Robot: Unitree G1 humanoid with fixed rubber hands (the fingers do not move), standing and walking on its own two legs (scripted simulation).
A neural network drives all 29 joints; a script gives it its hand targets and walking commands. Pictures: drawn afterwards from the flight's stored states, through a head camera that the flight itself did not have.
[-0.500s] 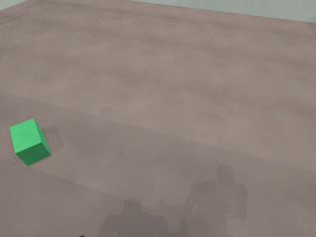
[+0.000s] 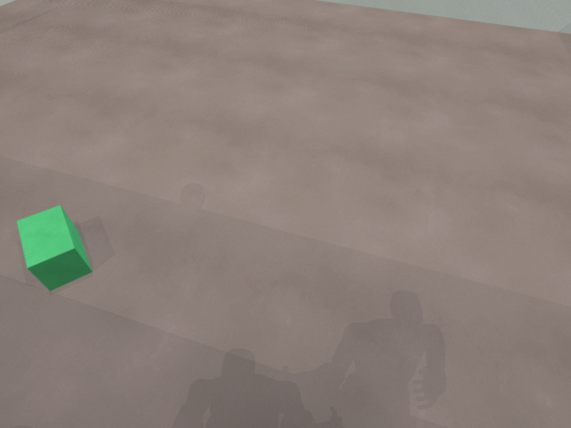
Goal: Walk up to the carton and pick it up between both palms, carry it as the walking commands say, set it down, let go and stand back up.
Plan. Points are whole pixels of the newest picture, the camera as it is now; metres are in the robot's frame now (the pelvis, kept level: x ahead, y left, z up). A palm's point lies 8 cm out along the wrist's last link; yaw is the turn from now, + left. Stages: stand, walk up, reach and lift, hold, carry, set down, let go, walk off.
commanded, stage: walk up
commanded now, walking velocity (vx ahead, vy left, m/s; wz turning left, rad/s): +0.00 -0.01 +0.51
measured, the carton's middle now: (55, 246) +0.89 +0.93 -0.68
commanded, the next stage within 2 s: none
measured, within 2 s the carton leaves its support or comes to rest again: neither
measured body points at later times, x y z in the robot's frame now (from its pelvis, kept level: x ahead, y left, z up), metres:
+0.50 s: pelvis -0.02 -0.01 +0.01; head +0.00 -0.02 +0.46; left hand -0.12 +0.25 -0.10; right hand +0.22 -0.19 -0.10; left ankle -0.09 +0.14 -0.65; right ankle +0.00 -0.12 -0.73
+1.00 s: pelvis +0.09 +0.19 +0.01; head +0.09 +0.22 +0.46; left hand +0.09 +0.48 -0.12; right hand +0.18 -0.05 -0.11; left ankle -0.03 +0.21 -0.73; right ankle +0.24 +0.10 -0.65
